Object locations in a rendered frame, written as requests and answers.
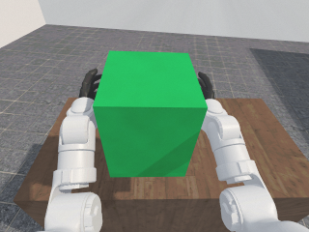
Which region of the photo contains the robot right hand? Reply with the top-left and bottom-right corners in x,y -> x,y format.
197,72 -> 215,100

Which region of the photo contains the pedestal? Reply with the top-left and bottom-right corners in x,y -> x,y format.
13,97 -> 309,232

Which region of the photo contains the robot left upper arm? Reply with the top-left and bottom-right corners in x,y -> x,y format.
36,191 -> 102,232

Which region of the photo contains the robot left hand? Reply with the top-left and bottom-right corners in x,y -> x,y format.
79,68 -> 102,100

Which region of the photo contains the left robot forearm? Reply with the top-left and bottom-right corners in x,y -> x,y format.
44,97 -> 98,230

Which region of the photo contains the robot right upper arm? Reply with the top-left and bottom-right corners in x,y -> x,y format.
219,184 -> 309,232

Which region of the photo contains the right robot forearm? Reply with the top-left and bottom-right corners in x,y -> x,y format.
201,99 -> 278,217

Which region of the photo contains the carton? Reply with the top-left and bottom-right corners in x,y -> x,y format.
93,50 -> 208,178

